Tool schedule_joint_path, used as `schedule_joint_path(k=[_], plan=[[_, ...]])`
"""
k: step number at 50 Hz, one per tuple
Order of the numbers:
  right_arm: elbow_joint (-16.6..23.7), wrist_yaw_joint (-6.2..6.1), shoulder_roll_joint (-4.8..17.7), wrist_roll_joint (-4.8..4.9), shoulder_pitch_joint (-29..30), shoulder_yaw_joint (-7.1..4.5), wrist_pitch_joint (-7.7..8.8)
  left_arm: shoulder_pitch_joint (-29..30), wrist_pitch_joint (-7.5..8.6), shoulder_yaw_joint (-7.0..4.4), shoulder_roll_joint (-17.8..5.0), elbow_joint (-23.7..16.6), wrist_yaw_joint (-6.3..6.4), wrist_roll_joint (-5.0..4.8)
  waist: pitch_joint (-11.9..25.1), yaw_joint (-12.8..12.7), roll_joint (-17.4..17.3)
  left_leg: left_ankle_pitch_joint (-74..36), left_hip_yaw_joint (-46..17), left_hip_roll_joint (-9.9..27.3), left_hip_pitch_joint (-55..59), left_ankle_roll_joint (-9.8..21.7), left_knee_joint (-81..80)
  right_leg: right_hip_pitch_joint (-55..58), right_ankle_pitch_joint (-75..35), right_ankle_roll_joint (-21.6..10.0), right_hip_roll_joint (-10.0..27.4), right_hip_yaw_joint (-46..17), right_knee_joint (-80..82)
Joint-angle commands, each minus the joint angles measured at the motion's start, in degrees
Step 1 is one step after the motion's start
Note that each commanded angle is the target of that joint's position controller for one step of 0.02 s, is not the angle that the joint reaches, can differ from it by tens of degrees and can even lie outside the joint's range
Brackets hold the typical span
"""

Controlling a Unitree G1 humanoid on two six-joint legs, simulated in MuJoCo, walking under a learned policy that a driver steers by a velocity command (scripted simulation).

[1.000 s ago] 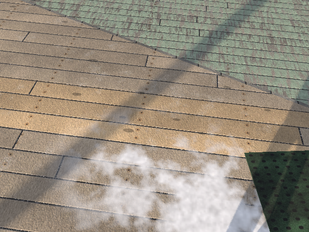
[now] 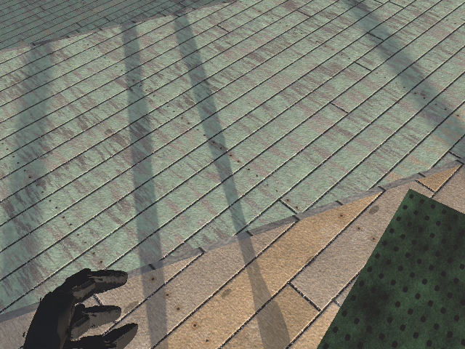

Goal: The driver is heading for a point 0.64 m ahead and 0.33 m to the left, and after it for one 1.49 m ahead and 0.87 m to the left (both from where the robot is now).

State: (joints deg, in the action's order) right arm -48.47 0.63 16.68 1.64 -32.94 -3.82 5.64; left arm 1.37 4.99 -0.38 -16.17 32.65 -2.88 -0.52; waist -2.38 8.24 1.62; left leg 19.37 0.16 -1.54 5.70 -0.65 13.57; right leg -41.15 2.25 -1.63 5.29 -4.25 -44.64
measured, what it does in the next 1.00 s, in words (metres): walks ahead, turning left: right foot, then left foot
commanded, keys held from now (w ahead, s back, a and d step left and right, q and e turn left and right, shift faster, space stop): w+q+shift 1.00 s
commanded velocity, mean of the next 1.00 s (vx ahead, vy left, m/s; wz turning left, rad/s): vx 1.00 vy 0.00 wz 0.82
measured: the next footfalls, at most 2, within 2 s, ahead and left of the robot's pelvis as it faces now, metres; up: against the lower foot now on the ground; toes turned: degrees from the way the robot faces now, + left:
right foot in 0.10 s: +0.31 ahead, -0.16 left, +0.00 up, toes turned +6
left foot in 0.56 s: +0.64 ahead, +0.18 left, +0.00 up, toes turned +31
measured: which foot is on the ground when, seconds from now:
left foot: down 0.00-0.12, up 0.14-0.54, down 0.56-1.00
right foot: up 0.00-0.08, down 0.10-0.56, up 0.58-0.98, down 1.00-1.00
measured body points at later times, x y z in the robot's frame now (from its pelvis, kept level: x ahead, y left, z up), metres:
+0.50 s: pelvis +0.43 +0.02 -0.03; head +0.44 +0.05 +0.42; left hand +0.32 +0.29 -0.16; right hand +0.74 -0.12 -0.07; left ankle +0.60 +0.19 -0.69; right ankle +0.27 -0.17 -0.73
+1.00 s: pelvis +0.84 +0.23 -0.03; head +0.85 +0.26 +0.42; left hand +0.85 +0.60 -0.05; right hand +1.08 +0.05 -0.13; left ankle +0.62 +0.16 -0.72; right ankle +1.06 +0.26 -0.74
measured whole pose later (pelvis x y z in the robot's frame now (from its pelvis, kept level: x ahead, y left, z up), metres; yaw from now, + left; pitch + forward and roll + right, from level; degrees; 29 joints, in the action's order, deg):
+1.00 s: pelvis +0.84 +0.23 -0.03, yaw +53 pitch +1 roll -1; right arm -42.4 -1.1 17.9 1.2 -25.5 -4.7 2.4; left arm 2.8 8.1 -2.3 -16.3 31.6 -0.7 -2.2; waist -1.8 5.7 0.7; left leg 33.4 -19.6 -7.0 2.2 5.9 35.8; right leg -29.4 0.2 3.5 -1.0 -6.9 -28.7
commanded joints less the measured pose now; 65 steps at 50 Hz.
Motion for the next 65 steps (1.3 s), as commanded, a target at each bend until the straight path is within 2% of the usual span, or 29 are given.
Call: schedule_joint_path(k=[1,3,5,6,7,9,11,13,21,24,26,27,28,29,30,31,33,36,40,45,47,49,50,51,52,53,55,59,65], plan=[[6.0,-0.48,10.5,0.81,7.3,-1.63,1.18,3.9,1.92,-1.22,-4.3,-3.6,-0.81,-0.33,-6.5,-6.1,-3.6,-14.9,-10.2,14.4,-16.7,10.9,-10.4,16.1,-6.0,1.0,-2.8,2.0,9.1],[4.6,-0.48,11.1,0.10,5.3,-1.26,0.18,-0.6,2.11,-3.12,-7.8,-3.0,-0.13,-0.79,-1.2,-9.5,-7.1,-34.2,-9.0,14.4,-11.0,8.9,-0.3,24.0,-0.5,-0.6,-5.5,3.1,11.6],[5.1,-0.74,11.2,-1.37,7.0,-0.67,-0.48,-19.9,1.23,-5.76,-11.7,0.7,1.59,-0.76,10.9,-21.4,-9.7,-40.4,-6.4,10.2,-24.5,4.9,27.5,52.3,5.2,-2.3,-3.1,2.3,7.4],[6.9,-1.09,2.0,-2.85,2.8,1.74,-0.08,-29.4,0.56,-6.78,-16.9,3.0,2.54,0.54,22.1,-20.0,5.3,-5.9,-4.9,4.2,-39.0,2.6,50.8,69.6,22.4,-5.2,11.7,-18.1,9.6],[8.4,-1.15,-1.4,1.67,-2.9,2.96,0.94,-30.2,0.70,-6.39,-17.6,3.3,1.51,1.48,32.0,-16.4,20.2,8.5,-10.2,1.7,-46.3,3.2,64.8,71.3,46.3,-11.2,19.3,-46.8,25.6],[10.2,-1.78,4.1,3.38,10.4,1.31,0.49,-24.6,0.76,-4.58,-9.1,5.3,1.59,0.08,10.8,-16.5,9.1,1.4,-6.8,6.4,-57.1,2.9,70.9,57.1,38.1,-8.4,16.6,-33.5,29.3],[10.2,-1.40,3.1,0.86,12.9,0.85,-0.85,-18.5,1.11,-3.84,-4.7,6.8,1.57,1.87,4.4,-11.4,3.9,-4.0,-6.8,10.8,-50.9,2.9,65.2,42.2,20.5,-7.6,12.5,-18.4,29.7],[10.4,-0.28,0.9,1.55,12.7,0.84,-3.30,-14.2,1.51,-3.55,-1.7,8.1,1.77,1.57,1.6,-8.0,6.1,-3.4,-7.3,13.2,-47.2,2.8,62.3,35.4,13.3,-7.1,11.5,-8.7,32.4],[15.1,2.62,2.2,0.02,25.5,1.36,-4.17,-13.1,2.19,-5.33,-9.2,9.7,3.50,0.80,-7.0,-7.6,-3.6,-25.8,1.5,10.4,-44.4,4.3,37.8,33.8,-1.9,-3.7,7.2,16.6,40.3],[16.0,3.55,5.7,0.72,25.9,-0.01,-3.99,-14.9,0.81,-6.48,-14.6,9.8,3.34,0.43,-3.7,-5.9,-0.5,-23.1,8.9,3.9,-36.3,7.1,32.1,43.3,-37.9,-2.5,8.0,19.4,32.4],[13.9,3.22,10.3,1.68,14.0,-2.33,-5.01,-13.8,-1.05,-7.33,-17.8,8.8,3.42,-0.27,3.4,1.6,4.4,-13.2,11.3,-0.8,-22.8,9.6,34.0,45.2,-61.9,-2.5,9.5,19.4,13.1],[10.2,2.64,14.6,1.39,0.6,-4.66,-5.74,-12.1,-1.27,-7.15,-17.3,8.0,3.45,-0.30,9.6,7.9,3.5,-11.3,8.9,-2.3,-4.3,11.9,32.5,36.9,-60.2,-2.3,8.8,17.6,-4.1],[7.3,1.48,16.2,2.04,-4.4,-5.39,-6.36,-11.6,-0.39,-5.31,-10.9,8.5,3.18,-0.22,6.4,8.6,-6.5,-11.2,1.2,-0.6,5.5,14.2,28.1,22.1,-14.3,0.9,0.4,16.7,-29.4],[10.0,1.53,19.5,0.62,3.9,-4.53,-5.34,-20.2,2.24,-2.10,0.0,4.3,2.37,0.45,9.2,-5.5,-28.1,-0.8,-29.9,8.5,14.6,24.6,17.8,-0.9,32.0,2.7,-10.5,7.5,-51.0],[13.9,2.17,14.9,-0.50,6.3,-3.34,-3.59,-16.3,4.84,-1.93,-5.8,1.2,1.88,-0.73,17.4,-3.2,-19.4,20.7,-51.4,15.8,15.8,27.1,2.7,-6.6,27.6,-0.2,-9.3,-4.4,-50.0],[13.9,2.35,12.3,-1.11,6.4,-3.00,-2.13,-8.5,5.72,-2.98,-9.9,0.0,1.97,-2.32,9.4,-2.1,-9.0,24.9,-52.1,16.0,8.1,23.1,-2.7,-7.7,22.3,-2.0,-6.9,-4.3,-44.0],[13.8,2.68,10.9,-1.50,12.1,-2.48,-0.23,-8.1,5.21,-2.57,-7.5,0.9,3.00,-0.41,2.7,-8.2,3.3,14.9,-44.1,13.0,-9.0,20.5,-0.8,-0.2,16.4,-1.5,-2.8,-5.3,-32.7],[14.4,1.07,8.3,-1.03,16.2,-1.47,-0.07,-10.2,2.55,-3.22,-7.7,2.3,3.16,0.87,-0.8,-11.2,0.2,3.3,-31.0,6.7,-21.0,19.8,-1.4,6.8,14.3,2.1,-0.5,-5.4,-21.2],[12.2,-1.42,7.6,0.13,13.0,-1.27,-0.89,3.2,2.21,-1.87,-2.6,-2.4,2.86,1.98,-4.4,-5.9,-1.4,-8.5,-20.3,0.7,-28.6,16.4,-0.7,11.9,-3.2,5.9,-3.8,-0.3,1.7],[9.6,-1.97,7.8,1.08,10.2,-2.07,-1.61,7.2,3.23,-3.57,-5.2,-4.9,1.88,-1.11,-1.7,-3.1,-6.7,-1.9,-24.8,2.0,-23.5,12.3,3.5,21.0,-10.5,6.5,-6.4,-2.6,15.9],[8.9,-2.38,7.6,1.05,10.4,-2.44,-2.18,5.5,3.67,-4.70,-7.6,-4.7,1.93,-1.95,-1.3,-4.9,-8.5,-8.8,-27.2,4.2,-16.3,11.4,8.0,21.0,-5.8,5.6,-5.6,-3.3,17.7],[10.0,-1.69,7.5,-0.78,13.1,-2.32,-2.87,-11.4,3.68,-7.27,-11.4,-1.5,2.74,-2.64,9.1,-14.6,-9.5,-27.0,-24.4,2.1,-14.6,8.1,26.0,37.8,0.6,3.1,-4.8,-1.3,15.0],[11.9,-0.96,3.1,-2.76,14.6,-0.50,-2.93,-26.2,2.86,-7.35,-12.7,0.7,3.55,-2.15,20.5,-20.4,-6.3,-18.7,-21.0,0.4,-26.3,6.6,45.6,59.6,12.3,1.5,3.1,-8.5,7.5],[14.5,-0.55,-4.0,1.45,2.0,1.56,-2.28,-27.8,2.81,-7.54,-17.6,2.1,2.42,1.30,28.5,-11.0,25.4,15.1,-15.3,-6.6,-46.6,4.0,66.2,74.5,40.2,-8.5,18.0,-46.6,24.3],[13.2,-1.28,1.5,3.70,4.2,1.67,-2.64,-23.3,2.55,-6.75,-12.3,0.8,1.85,1.11,22.2,-12.5,24.4,8.2,-12.0,0.4,-54.4,4.0,72.3,69.4,56.0,-8.3,18.6,-53.3,29.5],[13.7,-1.32,6.2,2.17,11.9,0.70,-2.95,-19.7,1.98,-5.84,-7.7,0.1,2.39,0.42,13.3,-14.6,14.9,3.2,-9.0,1.9,-55.7,3.7,72.5,60.9,48.3,-6.5,16.0,-41.8,29.8],[15.4,-0.87,6.7,-1.03,20.3,0.15,-2.95,-19.1,1.01,-5.70,-7.7,2.9,2.70,1.37,5.0,-13.9,0.3,-0.2,-7.3,6.2,-50.6,4.0,66.5,46.8,23.2,-4.8,11.3,-23.1,28.8],[17.2,0.05,1.8,1.19,20.4,1.10,-4.55,-17.6,2.02,-3.98,-3.1,7.6,2.16,0.00,-0.6,-9.1,3.5,-0.1,-7.7,10.0,-49.1,4.6,61.6,35.9,18.1,-6.5,8.8,-12.7,33.7],[19.0,1.40,1.9,-0.06,29.9,2.01,-2.75,-21.9,2.47,-4.29,-7.2,11.2,2.09,0.58,-7.4,-9.3,-2.0,-18.2,-6.2,6.8,-53.1,4.2,43.0,34.2,4.1,-7.7,7.8,1.1,40.5]])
